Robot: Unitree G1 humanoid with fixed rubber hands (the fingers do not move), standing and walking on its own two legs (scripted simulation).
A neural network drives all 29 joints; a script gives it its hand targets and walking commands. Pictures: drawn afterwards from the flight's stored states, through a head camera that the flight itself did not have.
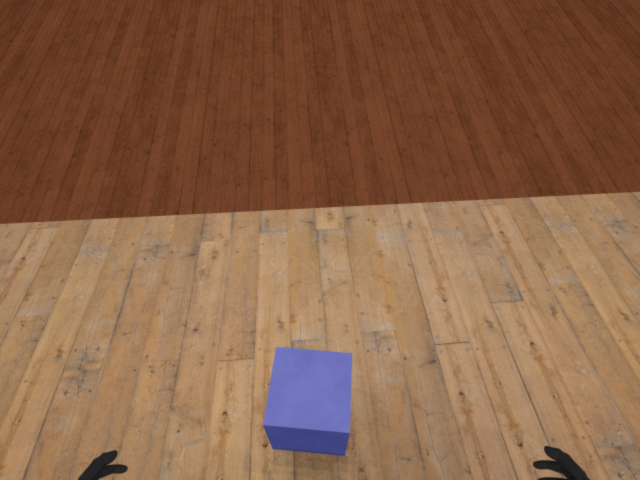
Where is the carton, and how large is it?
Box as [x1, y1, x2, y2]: [263, 347, 351, 455]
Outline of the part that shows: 276,347 263,422 264,428 272,448 344,455 349,434 351,353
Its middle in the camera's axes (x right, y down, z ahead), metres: -0.02 +0.47 +1.09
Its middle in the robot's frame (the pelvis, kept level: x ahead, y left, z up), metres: +0.40 +0.04 -0.66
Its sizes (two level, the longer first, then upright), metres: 0.210 0.200 0.250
